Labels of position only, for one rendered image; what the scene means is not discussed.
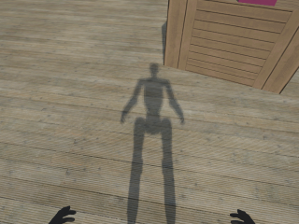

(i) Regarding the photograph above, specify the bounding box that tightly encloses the left robot hand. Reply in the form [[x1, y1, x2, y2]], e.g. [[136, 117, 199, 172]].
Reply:
[[49, 205, 76, 224]]

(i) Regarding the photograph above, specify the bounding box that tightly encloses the pedestal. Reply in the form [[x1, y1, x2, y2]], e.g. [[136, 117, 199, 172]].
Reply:
[[164, 0, 299, 94]]

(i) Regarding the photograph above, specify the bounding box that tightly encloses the right robot hand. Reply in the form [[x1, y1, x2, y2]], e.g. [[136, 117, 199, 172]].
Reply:
[[230, 209, 255, 224]]

